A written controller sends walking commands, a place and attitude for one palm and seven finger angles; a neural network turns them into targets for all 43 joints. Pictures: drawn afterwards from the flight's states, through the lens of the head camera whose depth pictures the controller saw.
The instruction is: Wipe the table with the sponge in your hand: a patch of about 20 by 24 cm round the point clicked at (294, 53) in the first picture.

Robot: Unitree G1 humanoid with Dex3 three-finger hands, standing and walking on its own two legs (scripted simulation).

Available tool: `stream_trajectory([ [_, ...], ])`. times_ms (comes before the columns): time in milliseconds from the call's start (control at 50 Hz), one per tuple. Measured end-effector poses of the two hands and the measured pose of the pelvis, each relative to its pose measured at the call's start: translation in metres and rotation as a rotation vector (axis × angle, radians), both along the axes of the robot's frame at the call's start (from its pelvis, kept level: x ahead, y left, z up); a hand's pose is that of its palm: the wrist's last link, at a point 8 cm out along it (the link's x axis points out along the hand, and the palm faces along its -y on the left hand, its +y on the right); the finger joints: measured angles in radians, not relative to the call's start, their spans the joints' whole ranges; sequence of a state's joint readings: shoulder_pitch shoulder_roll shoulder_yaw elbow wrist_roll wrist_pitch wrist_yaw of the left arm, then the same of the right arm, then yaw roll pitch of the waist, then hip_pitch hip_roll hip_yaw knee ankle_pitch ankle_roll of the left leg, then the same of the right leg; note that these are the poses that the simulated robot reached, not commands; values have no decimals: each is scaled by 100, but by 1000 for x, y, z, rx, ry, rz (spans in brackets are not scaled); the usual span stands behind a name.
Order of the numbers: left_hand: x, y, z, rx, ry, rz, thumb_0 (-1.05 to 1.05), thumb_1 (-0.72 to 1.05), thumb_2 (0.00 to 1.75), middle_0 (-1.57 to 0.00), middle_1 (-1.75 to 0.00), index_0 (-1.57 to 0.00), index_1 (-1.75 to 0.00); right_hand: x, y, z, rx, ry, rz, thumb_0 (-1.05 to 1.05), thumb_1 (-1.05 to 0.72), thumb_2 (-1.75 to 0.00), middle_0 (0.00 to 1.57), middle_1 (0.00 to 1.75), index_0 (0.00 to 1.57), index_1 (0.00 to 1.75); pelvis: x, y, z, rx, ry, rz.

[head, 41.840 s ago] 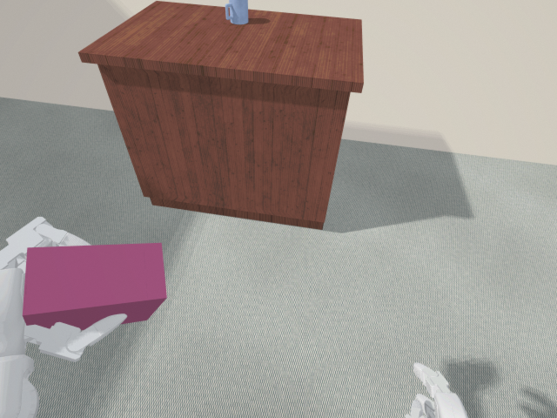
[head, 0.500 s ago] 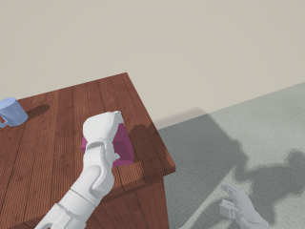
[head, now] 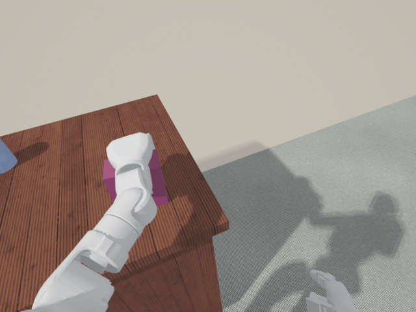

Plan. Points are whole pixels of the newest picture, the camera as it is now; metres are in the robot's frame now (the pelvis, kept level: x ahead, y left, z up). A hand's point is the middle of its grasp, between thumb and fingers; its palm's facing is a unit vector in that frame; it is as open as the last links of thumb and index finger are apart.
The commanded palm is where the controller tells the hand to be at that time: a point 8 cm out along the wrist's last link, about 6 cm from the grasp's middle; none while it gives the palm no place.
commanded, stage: wipe forward along the third lane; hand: left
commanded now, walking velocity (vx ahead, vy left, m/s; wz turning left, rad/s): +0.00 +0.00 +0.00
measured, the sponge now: (140, 188) +0.37 +0.19 +0.05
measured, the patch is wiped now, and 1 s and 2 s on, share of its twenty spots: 0.95 1.00 1.00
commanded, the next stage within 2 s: wipe back along the third lane in 1.02 s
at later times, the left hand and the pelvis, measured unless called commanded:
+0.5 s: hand (134, 156) +0.42 +0.20 +0.11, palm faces -0.03 -0.06 -1.00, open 9.8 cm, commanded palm +0.40 +0.21 +0.14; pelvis +0.01 +0.00 +0.00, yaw +0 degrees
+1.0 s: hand (132, 145) +0.46 +0.21 +0.11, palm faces -0.04 -0.02 -1.00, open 9.8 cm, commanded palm +0.44 +0.22 +0.13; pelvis +0.01 +0.02 +0.00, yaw +1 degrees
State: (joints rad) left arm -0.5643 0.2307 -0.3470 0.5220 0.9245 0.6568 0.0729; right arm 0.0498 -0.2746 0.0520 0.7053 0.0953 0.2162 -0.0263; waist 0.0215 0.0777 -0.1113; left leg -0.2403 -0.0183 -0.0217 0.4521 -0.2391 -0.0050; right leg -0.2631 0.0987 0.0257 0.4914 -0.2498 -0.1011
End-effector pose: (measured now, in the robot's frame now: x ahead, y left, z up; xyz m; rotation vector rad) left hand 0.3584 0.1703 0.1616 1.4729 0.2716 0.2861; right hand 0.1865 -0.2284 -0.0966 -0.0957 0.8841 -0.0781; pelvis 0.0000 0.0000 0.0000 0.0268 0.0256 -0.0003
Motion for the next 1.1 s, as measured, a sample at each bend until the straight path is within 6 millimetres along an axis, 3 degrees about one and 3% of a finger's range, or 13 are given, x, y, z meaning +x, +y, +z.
stream_trajectory([
  [380,33,17,0,11,33,0,0,-54,110,-75,-142,-81,-136,-21,-12,-9,-40,76,-49,1,-91,-90,20,30,20,30,6,2,1,-6,43,0],
  [680,59,29,1,34,65,-12,0,-55,110,-76,-141,-81,-136,-30,-6,-16,-56,138,-61,1,-91,-90,20,30,20,30,11,9,1,-13,78,10],
  [1100,89,40,2,52,70,-2,0,-55,110,-76,-141,-81,-136,-58,4,-26,-68,233,-90,1,-91,-90,20,30,20,30,12,24,0,-22,126,15],
])
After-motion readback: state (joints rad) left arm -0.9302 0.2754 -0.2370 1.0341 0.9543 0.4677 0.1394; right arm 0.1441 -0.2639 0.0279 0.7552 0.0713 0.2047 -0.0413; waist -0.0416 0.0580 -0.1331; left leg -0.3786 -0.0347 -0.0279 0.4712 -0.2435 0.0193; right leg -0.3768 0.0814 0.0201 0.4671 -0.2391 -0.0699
